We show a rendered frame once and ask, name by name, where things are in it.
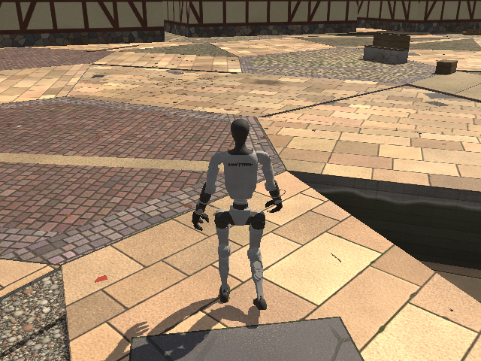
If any left robot thigh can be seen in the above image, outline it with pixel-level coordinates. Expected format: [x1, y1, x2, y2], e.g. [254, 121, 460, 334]
[214, 209, 231, 258]

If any humanoid robot torso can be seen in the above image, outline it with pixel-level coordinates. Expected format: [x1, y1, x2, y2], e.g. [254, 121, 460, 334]
[223, 148, 258, 226]

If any robot left forearm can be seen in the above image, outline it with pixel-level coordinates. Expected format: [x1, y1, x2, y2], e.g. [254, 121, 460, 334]
[195, 182, 211, 215]

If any robot right hand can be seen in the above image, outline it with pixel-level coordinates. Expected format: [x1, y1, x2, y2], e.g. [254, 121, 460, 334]
[265, 200, 283, 213]

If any robot right forearm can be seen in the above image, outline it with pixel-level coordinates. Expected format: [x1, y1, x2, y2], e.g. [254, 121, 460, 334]
[269, 180, 282, 204]

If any right robot upper arm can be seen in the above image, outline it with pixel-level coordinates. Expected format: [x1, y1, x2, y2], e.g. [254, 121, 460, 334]
[256, 151, 277, 192]

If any left robot upper arm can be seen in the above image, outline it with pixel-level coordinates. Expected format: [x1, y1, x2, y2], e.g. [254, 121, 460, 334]
[204, 152, 225, 194]

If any robot left hand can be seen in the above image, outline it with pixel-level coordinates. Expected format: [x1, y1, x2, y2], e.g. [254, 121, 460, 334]
[192, 212, 209, 231]

